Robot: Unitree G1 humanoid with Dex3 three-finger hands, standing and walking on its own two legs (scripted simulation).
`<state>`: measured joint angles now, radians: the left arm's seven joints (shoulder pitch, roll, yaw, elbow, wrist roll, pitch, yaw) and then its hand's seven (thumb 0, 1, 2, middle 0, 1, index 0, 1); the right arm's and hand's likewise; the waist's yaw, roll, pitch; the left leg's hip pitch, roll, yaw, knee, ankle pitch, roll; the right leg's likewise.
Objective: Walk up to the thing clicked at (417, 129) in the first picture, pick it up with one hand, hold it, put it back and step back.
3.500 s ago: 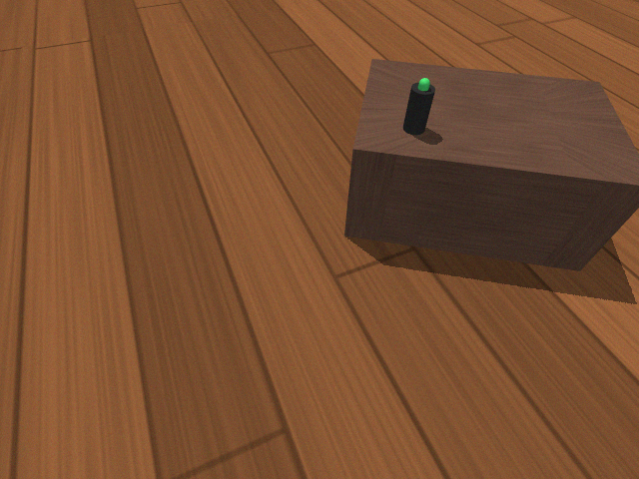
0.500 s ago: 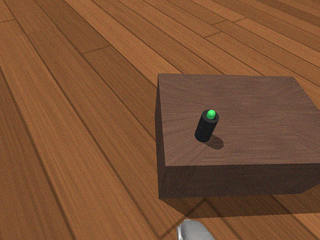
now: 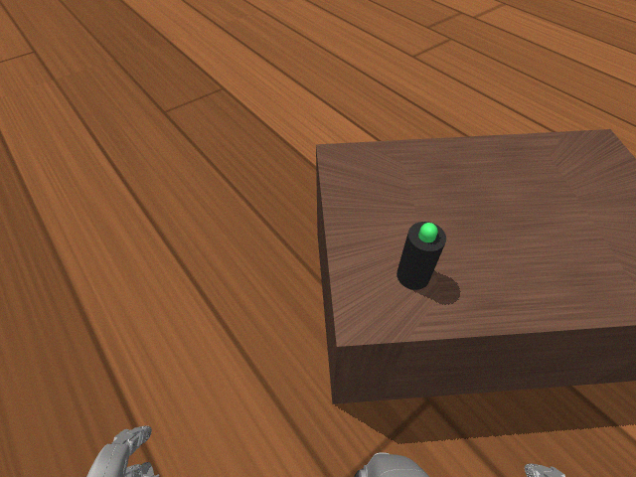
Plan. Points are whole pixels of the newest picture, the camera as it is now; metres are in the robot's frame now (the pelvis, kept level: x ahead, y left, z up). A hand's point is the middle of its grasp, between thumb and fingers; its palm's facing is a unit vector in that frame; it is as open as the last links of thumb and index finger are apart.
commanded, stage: walk up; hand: right
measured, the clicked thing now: (421, 252) +0.56 -0.22 -0.22
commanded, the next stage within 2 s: stand in 1.14 s
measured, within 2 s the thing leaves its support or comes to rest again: neither
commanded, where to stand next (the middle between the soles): +0.08 -0.02 m, yaw +1 degrees
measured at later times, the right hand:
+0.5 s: hand out of the picture +0.12 -0.25 -0.13, palm faces -0.07 +0.93 -0.37, open 7.4 cm
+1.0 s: hand out of the picture +0.11 -0.26 -0.13, palm faces -0.06 +0.93 -0.37, open 7.4 cm
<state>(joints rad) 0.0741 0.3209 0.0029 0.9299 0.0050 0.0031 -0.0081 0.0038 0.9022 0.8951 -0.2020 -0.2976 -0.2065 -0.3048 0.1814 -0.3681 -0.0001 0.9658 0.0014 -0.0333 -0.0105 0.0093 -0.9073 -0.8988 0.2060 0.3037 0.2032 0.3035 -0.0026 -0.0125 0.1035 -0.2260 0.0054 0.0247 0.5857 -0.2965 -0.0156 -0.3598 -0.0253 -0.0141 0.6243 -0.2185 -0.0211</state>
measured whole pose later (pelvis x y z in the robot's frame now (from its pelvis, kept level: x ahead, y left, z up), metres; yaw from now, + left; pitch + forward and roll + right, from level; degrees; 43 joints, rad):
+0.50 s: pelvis +0.02 +0.01 +0.02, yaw +1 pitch -2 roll +0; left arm 0.10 0.36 0.03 1.15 0.00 0.02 -0.03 0.01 0.91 0.90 -0.20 -0.30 -0.20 -0.30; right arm 0.11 -0.37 0.01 1.10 0.00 -0.04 -0.01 0.01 -0.91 -0.90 0.21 0.30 0.20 0.30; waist 0.02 0.00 0.06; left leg -0.11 0.01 0.00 0.39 -0.24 -0.01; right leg -0.22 -0.02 -0.04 0.38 -0.13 0.00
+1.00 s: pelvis +0.03 +0.00 +0.02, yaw +2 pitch -2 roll +0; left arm 0.06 0.33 0.04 1.13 0.01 0.02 -0.02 0.00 0.90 0.90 -0.20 -0.30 -0.20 -0.30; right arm 0.11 -0.36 0.00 1.13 -0.01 -0.03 -0.01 0.01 -0.91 -0.90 0.21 0.30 0.20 0.30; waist 0.00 -0.01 0.06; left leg -0.09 0.02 -0.01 0.35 -0.22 -0.02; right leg -0.20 -0.01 -0.06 0.36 -0.13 -0.01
